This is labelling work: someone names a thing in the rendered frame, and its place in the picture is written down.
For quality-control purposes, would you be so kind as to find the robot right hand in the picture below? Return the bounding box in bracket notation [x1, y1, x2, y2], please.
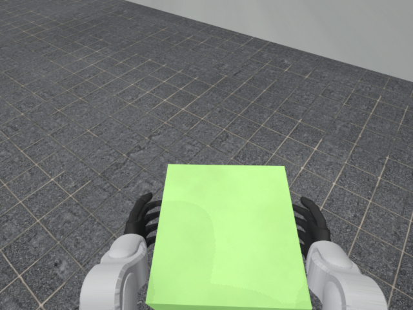
[292, 196, 331, 260]

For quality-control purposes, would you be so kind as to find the robot left forearm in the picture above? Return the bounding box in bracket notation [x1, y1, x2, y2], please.
[79, 234, 149, 310]

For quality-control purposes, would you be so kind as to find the carton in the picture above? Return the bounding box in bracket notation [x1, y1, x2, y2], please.
[145, 164, 312, 310]

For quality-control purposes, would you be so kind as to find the robot left hand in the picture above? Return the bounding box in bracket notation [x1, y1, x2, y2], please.
[123, 192, 162, 248]

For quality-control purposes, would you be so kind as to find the robot right forearm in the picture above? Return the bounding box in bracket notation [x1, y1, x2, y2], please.
[306, 241, 388, 310]

